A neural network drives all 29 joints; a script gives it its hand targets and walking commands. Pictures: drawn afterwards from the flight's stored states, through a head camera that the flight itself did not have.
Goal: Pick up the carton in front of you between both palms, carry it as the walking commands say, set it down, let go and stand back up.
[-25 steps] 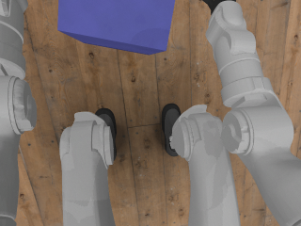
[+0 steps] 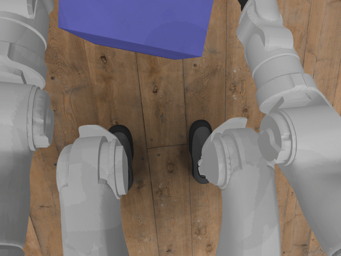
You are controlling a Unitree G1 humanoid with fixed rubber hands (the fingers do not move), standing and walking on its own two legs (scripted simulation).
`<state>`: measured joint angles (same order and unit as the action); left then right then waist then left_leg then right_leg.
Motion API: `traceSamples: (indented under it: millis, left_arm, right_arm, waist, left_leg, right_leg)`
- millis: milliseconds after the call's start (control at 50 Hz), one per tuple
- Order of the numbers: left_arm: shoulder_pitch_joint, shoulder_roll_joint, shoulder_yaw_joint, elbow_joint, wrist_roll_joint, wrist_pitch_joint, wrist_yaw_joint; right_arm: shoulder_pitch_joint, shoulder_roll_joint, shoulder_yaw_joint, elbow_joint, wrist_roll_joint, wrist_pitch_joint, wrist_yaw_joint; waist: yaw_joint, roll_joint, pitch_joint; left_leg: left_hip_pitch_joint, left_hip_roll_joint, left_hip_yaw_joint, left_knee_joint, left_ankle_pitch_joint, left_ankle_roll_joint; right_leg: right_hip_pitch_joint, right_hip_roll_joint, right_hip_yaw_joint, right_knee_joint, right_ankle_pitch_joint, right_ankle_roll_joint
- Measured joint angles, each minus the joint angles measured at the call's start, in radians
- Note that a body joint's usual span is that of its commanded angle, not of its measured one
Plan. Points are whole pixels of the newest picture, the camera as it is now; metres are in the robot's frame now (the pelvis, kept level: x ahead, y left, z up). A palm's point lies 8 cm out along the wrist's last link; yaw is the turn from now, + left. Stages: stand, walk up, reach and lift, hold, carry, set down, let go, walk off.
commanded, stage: reach and lift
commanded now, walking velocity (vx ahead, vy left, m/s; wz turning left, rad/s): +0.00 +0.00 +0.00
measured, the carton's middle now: out of the picture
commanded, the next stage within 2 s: none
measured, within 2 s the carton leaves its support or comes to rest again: leaves its support in 0.50 s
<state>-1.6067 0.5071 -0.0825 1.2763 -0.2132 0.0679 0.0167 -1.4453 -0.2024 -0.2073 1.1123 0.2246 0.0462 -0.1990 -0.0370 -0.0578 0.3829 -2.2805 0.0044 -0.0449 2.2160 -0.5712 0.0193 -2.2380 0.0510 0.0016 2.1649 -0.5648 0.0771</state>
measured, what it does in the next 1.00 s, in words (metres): rises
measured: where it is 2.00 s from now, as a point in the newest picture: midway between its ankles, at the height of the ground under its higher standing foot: (163, 165)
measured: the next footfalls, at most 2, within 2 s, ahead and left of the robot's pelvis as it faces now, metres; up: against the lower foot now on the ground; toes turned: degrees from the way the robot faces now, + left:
none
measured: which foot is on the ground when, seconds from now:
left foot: down 0.00-1.00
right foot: down 0.00-1.00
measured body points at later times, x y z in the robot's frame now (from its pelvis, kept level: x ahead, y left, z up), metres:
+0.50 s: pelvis +0.00 +0.00 -0.01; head +0.37 +0.06 +0.24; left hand +0.58 +0.20 -0.18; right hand +0.56 -0.11 -0.17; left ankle +0.11 +0.12 -0.34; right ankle +0.12 -0.13 -0.33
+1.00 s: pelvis -0.01 -0.02 +0.09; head +0.27 +0.04 +0.44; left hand +0.52 +0.20 +0.01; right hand +0.52 -0.11 +0.02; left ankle +0.11 +0.12 -0.34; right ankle +0.12 -0.14 -0.34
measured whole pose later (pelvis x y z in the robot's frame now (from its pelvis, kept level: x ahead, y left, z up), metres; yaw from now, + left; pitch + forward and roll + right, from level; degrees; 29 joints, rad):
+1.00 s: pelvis -0.01 -0.02 +0.09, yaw +4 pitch +42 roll -3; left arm -1.25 0.16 0.36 0.92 0.24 0.38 -0.03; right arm -1.12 0.09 -0.64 0.68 -0.23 0.34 -0.13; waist -0.02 -0.03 -0.09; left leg -2.14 -0.05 -0.07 1.88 -0.47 -0.03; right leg -2.10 0.07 0.03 1.87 -0.51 0.07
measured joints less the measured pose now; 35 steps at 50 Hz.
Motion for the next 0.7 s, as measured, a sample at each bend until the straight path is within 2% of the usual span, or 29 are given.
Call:
traceSamples:
  millis: [220,280,340,360,460,520,620,700]
  left_arm:
    - [-0.047,-0.018,-0.036,0.030,-0.005,0.003,-0.032]
    - [-0.072,-0.027,-0.033,0.053,0.025,0.013,-0.022]
    - [-0.089,-0.038,-0.002,0.063,0.074,0.043,-0.022]
    - [-0.085,-0.046,0.013,0.053,0.090,0.056,-0.036]
    - [-0.029,-0.082,0.086,-0.028,0.162,0.115,-0.038]
    - [0.028,-0.105,0.094,-0.096,0.168,0.131,-0.022]
    - [0.149,-0.154,0.092,-0.244,0.158,0.181,0.037]
    - [0.245,-0.202,0.135,-0.358,0.184,0.231,0.038]
  right_arm:
    - [-0.057,0.040,-0.004,0.013,-0.026,0.000,0.003]
    - [-0.077,0.063,-0.077,0.017,-0.083,0.009,-0.029]
    - [-0.079,0.077,-0.160,-0.001,-0.147,0.042,-0.016]
    - [-0.078,0.083,-0.179,-0.012,-0.167,0.057,0.000]
    - [-0.048,0.086,-0.247,-0.068,-0.235,0.121,0.028]
    - [-0.018,0.087,-0.246,-0.113,-0.221,0.143,0.023]
    - [0.092,0.112,-0.222,-0.242,-0.168,0.161,-0.009]
    - [0.226,0.153,-0.230,-0.369,-0.154,0.181,-0.004]
  waist:
    - [0.012,0.002,0.027]
    - [0.014,0.004,0.038]
    - [0.018,0.002,0.035]
    - [0.020,0.003,0.028]
    - [0.025,0.004,-0.022]
    - [0.021,-0.003,-0.054]
    - [0.006,-0.021,-0.131]
    - [0.011,-0.028,-0.218]
  left_leg:
    - [0.015,-0.004,-0.010,-0.031,0.023,-0.012]
    - [0.019,-0.010,-0.014,-0.030,0.026,-0.012]
    - [0.015,-0.008,-0.014,-0.019,0.023,-0.007]
    - [0.010,-0.007,-0.011,-0.014,0.020,-0.004]
    - [-0.019,0.003,0.008,0.008,0.006,0.013]
    - [-0.032,0.006,0.018,0.013,0.000,0.019]
    - [-0.039,-0.007,0.016,-0.001,0.000,0.011]
    - [-0.023,-0.025,0.006,-0.044,0.012,-0.011]
  right_leg:
    - [0.013,-0.004,-0.010,-0.028,0.022,-0.013]
    - [0.023,-0.009,-0.014,-0.029,0.021,-0.014]
    - [0.022,-0.006,-0.014,-0.022,0.019,-0.011]
    - [0.017,-0.004,-0.011,-0.018,0.017,-0.009]
    - [-0.016,0.006,0.008,0.005,0.007,0.006]
    - [-0.031,0.012,0.019,0.012,0.002,0.013]
    - [-0.037,0.032,0.037,0.005,-0.009,0.031]
    - [-0.020,0.047,0.048,-0.028,-0.013,0.039]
